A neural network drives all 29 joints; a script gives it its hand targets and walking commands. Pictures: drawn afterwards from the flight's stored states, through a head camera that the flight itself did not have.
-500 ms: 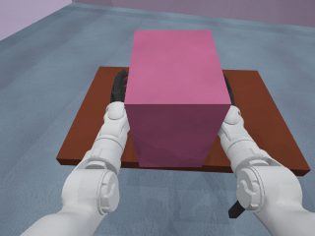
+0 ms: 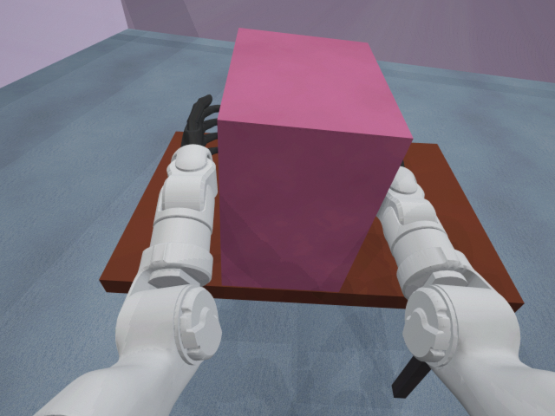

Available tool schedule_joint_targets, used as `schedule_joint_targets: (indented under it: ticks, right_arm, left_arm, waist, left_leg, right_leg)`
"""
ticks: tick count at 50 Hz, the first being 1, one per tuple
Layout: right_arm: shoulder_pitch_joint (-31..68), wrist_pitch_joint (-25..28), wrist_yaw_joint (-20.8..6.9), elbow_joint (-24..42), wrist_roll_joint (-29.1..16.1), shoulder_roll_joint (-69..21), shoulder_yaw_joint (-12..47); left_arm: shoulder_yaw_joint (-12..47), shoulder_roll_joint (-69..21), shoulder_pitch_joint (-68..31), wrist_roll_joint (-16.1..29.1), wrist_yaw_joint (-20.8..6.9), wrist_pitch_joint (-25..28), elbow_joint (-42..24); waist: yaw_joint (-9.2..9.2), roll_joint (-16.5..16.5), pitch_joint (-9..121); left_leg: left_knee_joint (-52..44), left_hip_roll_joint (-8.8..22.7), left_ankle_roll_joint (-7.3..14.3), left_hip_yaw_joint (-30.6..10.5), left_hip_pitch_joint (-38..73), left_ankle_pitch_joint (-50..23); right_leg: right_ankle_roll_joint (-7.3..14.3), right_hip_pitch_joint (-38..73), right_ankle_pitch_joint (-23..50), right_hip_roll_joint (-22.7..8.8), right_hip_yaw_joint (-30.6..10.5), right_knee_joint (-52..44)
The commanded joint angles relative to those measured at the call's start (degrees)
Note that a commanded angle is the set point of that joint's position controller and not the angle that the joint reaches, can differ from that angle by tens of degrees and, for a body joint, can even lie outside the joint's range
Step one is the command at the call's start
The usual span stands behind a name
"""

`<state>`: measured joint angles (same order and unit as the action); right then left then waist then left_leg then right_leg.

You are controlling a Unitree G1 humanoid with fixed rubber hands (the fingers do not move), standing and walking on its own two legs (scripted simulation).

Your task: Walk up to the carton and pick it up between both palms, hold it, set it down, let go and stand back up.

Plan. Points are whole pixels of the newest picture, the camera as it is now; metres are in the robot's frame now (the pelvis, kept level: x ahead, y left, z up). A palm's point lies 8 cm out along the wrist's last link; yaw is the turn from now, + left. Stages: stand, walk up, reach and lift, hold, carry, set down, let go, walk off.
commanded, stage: reach and lift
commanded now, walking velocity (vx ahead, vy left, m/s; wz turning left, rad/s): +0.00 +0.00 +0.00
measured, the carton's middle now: (292, 168) +0.42 -0.02 +0.17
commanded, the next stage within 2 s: hold in 2.00 s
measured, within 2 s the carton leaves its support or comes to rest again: neither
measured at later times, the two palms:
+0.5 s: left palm (176, 135) +0.40 +0.13 +0.25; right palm (388, 149) +0.38 -0.15 +0.23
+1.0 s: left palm (176, 116) +0.39 +0.13 +0.28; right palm (401, 132) +0.38 -0.15 +0.26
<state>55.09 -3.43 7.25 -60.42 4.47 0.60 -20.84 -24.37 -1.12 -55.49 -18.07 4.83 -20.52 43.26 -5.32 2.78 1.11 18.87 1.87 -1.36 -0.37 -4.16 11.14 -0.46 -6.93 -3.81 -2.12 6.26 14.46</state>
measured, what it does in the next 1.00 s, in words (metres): stands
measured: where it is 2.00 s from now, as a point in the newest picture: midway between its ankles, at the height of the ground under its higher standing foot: outside the picture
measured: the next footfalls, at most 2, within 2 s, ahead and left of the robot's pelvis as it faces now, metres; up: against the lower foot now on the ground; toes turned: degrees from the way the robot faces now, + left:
none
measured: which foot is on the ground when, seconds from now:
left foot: down 0.00-1.00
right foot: down 0.00-1.00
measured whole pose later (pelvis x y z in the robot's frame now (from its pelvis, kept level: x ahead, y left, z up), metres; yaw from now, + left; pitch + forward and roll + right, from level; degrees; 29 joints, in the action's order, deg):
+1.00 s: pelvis -0.01 +0.00 +0.00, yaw +1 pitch -7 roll -1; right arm 59.9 -27.0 13.5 -46.7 -15.3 6.2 -3.6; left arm -23.9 0.9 -58.2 -17.4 1.9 -42.9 27.8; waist -7.1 0.3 1.2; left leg 22.9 2.0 -1.1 -1.9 -2.5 13.2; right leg -0.8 -3.8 -4.7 -1.3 5.5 15.8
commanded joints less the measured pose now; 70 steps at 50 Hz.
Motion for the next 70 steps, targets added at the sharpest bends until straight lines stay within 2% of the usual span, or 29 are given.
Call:
schedule_joint_targets:
  ticks: [1,8,13,18,26,31,43,52,61,70]
  right_arm:
    - [46.48,2.87,-5.94,18.61,-4.79,-28.27,18.25]
    - [48.96,-1.28,-3.19,28.92,-13.33,-32.05,29.99]
    - [47.62,-6.63,-1.36,31.55,-18.01,-32.48,32.99]
    - [46.81,-11.14,-0.32,31.61,-21.18,-32.07,32.22]
    - [47.47,-15.53,0.02,32.39,-23.89,-30.41,30.28]
    - [48.64,-17.43,-0.35,32.17,-24.31,-29.43,29.19]
    - [55.18,-19.92,-0.41,33.2,-25.01,-31.91,29.25]
    - [56.29,-22.45,2.22,36.38,-28.96,-34.53,33.29]
    - [54.67,-25.57,4.11,38.16,-32.65,-34.22,34.83]
    - [54.92,-27.77,3.29,34.41,-33.37,-31.5,31.79]
  left_arm:
    - [21.62,-32.86,-36.86,6.84,-8.09,-0.03,-8.39]
    - [26.77,-34.65,-35.93,10.18,-8.05,-3.54,-14.88]
    - [26.56,-33.76,-34.43,10.13,-8.92,-7.9,-16.72]
    - [26.08,-33.11,-35.43,9.63,-10.1,-11.9,-18.29]
    - [28.27,-34.99,-38.41,10.17,-10.96,-16.0,-21.72]
    - [26.89,-35.23,-38.54,9.39,-11.38,-18.15,-20.94]
    - [22.82,-33.4,-42.75,9.62,-11.83,-19.82,-17.93]
    - [21.54,-30.01,-42.87,10.73,-12.9,-20.3,-18.38]
    - [24.83,-29.73,-44.88,12.92,-13.06,-21.28,-23.0]
    - [25.25,-31.34,-47.44,13.46,-12.65,-22.72,-22.35]
  waist:
    - [-1.39,-3.91,30.08]
    - [-0.78,-2.41,33.61]
    - [-1.36,-1.47,30.1]
    - [-2.64,-2.7,26.1]
    - [-4.53,-7.21,23.19]
    - [-4.01,-7.43,20.35]
    - [-1.87,-4.12,22.01]
    - [-0.98,-1.48,27.24]
    - [-2.05,-4.3,28.8]
    - [-2.68,-7.4,25.41]
  left_leg:
    - [0.04,-4.47,-1.97,2.31,1.64,-16.87]
    - [2.1,-5.46,-1.24,0.56,0.28,-19.24]
    - [1.09,-5.77,-0.6,0.08,-1.02,-14.99]
    - [0.1,-5.56,-0.96,0.07,-0.98,-12.35]
    - [0.27,-4.44,-3.39,-0.59,0.8,-14.31]
    - [-1.2,-3.75,-3.55,-0.91,-1.37,-11.59]
    - [-2.66,-4.32,-1.34,0.23,-6.41,-4.48]
    - [-0.58,-6.4,-0.17,1.13,-7.71,-6.79]
    - [1.05,-6.31,-1.68,0.14,-6.2,-10.69]
    - [0.31,-4.69,-3.35,-1.26,-6.83,-10.8]
  right_leg:
    - [-2.12,18.11,15.4,4.63,1.12,2.99]
    - [-3.2,22.69,22.25,4.87,-0.6,4.5]
    - [-3.58,22.56,18.23,5.13,-1.18,3.68]
    - [-3.2,20.7,12.41,5.7,-0.83,2.57]
    - [-1.82,17.71,7.57,6.94,0.07,1.91]
    - [-1.53,17.97,4.52,7.3,0.16,1.7]
    - [-2.33,20.57,3.01,6.92,-1.03,2.35]
    - [-3.81,24.67,10.16,6.22,-2.92,3.33]
    - [-3.46,22.81,12.31,7.0,-2.87,3.7]
    - [-2.04,20.47,8.33,8.1,-2.45,3.44]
